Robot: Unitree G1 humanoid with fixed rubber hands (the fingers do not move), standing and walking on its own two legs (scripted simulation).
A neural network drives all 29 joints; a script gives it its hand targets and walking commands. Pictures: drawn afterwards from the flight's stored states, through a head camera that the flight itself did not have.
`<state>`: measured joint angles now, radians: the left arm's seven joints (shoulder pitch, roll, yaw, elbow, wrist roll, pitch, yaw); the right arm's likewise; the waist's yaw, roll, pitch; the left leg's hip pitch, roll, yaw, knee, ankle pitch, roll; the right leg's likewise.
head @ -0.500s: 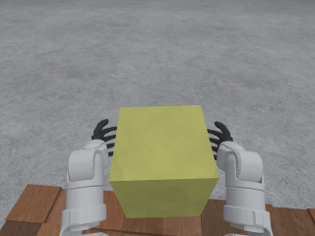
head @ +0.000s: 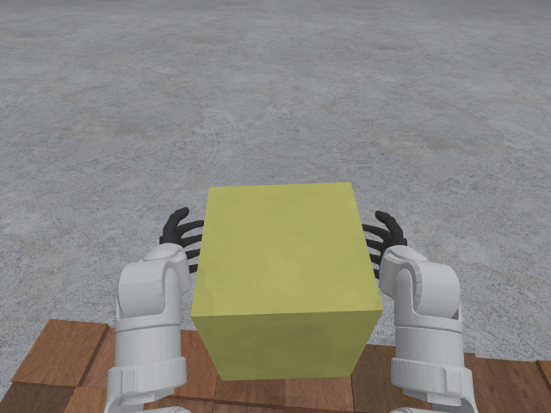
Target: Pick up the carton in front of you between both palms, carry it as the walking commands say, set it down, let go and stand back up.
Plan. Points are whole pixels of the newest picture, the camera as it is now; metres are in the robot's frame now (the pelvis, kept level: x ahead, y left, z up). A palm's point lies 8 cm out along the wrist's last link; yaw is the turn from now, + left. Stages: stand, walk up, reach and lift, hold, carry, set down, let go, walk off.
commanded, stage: carry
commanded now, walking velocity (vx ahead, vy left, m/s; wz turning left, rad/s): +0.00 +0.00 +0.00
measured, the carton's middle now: (283, 286) +0.33 +0.00 +0.04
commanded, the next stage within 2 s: none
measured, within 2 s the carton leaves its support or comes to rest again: neither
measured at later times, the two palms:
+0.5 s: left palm (190, 221) +0.42 +0.15 +0.09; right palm (371, 216) +0.43 -0.15 +0.10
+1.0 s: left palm (188, 159) +0.69 +0.21 +0.04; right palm (314, 156) +0.69 -0.09 +0.05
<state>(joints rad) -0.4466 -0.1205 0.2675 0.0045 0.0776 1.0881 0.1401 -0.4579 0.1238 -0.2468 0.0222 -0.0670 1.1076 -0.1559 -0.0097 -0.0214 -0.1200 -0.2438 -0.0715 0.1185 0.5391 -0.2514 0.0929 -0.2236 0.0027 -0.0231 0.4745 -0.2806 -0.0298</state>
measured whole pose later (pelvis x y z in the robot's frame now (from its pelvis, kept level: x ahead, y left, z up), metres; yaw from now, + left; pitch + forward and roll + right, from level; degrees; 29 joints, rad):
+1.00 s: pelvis +0.37 +0.06 -0.05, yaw +1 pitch +4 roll -2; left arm -0.35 -0.14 0.23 -0.12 0.07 0.99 0.14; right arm -0.37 0.13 -0.21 -0.07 -0.01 0.99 -0.15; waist -0.04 -0.02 -0.03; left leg -0.16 -0.08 0.09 0.47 -0.39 0.13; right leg -0.93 -0.08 -0.10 1.35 -0.29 -0.04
